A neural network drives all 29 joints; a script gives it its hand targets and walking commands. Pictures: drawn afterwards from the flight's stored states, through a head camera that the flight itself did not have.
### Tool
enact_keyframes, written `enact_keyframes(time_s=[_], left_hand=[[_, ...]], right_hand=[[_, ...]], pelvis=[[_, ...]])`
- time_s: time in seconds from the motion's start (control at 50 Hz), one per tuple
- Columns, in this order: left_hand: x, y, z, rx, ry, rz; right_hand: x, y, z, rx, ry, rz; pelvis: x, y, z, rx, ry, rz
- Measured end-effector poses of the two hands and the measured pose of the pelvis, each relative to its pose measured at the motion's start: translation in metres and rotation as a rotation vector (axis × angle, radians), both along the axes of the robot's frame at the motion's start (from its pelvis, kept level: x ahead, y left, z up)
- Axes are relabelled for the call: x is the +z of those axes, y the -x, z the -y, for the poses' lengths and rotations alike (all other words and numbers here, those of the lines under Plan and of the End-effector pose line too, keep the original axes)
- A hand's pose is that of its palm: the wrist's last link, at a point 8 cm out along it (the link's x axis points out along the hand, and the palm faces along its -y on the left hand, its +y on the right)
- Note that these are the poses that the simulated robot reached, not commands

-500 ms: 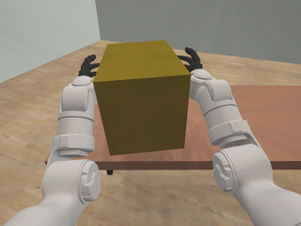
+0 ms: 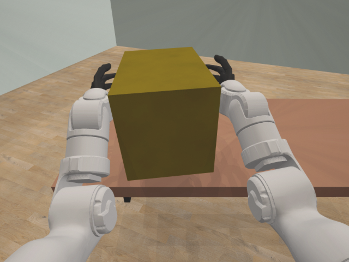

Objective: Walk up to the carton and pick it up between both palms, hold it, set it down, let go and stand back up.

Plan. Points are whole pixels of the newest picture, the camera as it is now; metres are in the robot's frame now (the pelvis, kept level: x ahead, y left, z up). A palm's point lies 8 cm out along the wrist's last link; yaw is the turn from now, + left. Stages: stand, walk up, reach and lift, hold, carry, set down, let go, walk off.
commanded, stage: hold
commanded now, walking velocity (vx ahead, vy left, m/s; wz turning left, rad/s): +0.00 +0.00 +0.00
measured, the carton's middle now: (164, 104) +0.40 +0.02 +0.23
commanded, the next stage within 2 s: none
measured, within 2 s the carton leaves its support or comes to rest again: neither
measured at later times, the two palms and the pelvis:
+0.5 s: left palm (100, 96) +0.37 +0.16 +0.27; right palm (225, 88) +0.38 -0.11 +0.28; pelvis +0.00 +0.00 +0.00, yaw +0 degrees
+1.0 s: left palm (100, 96) +0.37 +0.16 +0.27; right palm (225, 88) +0.38 -0.11 +0.28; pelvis +0.00 +0.00 +0.00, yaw +0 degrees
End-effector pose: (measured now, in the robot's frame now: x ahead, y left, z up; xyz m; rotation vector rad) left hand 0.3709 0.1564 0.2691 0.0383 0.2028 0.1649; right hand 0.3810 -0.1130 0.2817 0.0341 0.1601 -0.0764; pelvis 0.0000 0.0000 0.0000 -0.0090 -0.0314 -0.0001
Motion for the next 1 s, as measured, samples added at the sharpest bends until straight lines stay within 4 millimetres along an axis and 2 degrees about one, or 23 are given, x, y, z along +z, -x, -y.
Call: enact_keyframes(time_s=[1.0], left_hand=[[0.0013, -0.0002, 0.0011, 0.0, -0.004, 0.002]], right_hand=[[-0.0006, -0.0005, 0.0012, 0.001, -0.007, -0.003]], pelvis=[[0.0, -0.0005, 0.0004, 0.001, 0.0, 0.0]])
